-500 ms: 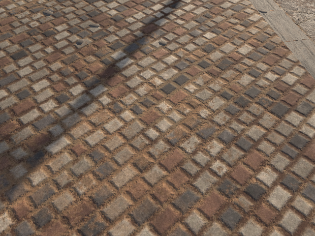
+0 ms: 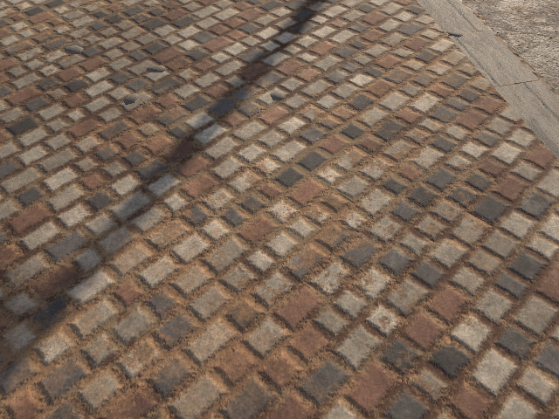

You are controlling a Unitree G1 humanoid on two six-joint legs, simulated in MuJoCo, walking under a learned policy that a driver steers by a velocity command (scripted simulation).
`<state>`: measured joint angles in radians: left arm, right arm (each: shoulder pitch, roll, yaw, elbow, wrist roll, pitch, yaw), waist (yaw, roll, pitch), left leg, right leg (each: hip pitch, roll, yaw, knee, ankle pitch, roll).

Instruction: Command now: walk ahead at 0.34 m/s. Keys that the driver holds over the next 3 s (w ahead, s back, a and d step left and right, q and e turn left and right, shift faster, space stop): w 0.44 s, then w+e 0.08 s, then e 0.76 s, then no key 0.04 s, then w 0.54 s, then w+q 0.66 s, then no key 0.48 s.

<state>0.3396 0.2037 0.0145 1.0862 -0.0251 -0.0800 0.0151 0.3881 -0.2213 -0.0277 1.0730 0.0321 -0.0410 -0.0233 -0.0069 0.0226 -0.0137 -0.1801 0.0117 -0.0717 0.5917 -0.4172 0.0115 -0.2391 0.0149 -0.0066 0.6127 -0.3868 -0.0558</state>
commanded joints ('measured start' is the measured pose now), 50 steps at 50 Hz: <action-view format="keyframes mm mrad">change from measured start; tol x32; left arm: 1 315 189 53 53 -6 -33 -12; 50 -124 223 108 -433 20 40 -19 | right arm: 1 -207 -53 -2 -138 2 -40 2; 50 -234 -169 -45 -256 -15 -1 7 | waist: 1 153 -228 152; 17 38 -134 169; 23 -128 239 -410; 28 21 42 30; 50 29 -52 -198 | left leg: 1 -483 -54 64 182 -18 34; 5 -738 51 1 629 55 71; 20 -51 -58 149 -30 359 105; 23 637 409 -732 -294 10 359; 30 -113 218 13 -423 681 195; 44 170 259 209 -107 913 131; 46 -17 124 262 303 650 16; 47 -391 -75 224 658 -245 -59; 50 -497 -1 -20 718 -124 -26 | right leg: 1 315 -204 396 -333 -108 -127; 2 405 -388 732 -435 -32 -221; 16 183 -238 114 -543 436 -112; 20 289 -230 43 -177 1013 -51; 24 -464 -5 165 799 -120 10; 44 -239 -34 -61 -34 224 -17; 47 406 -366 524 -132 1116 -336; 50 237 -298 435 -247 650 -267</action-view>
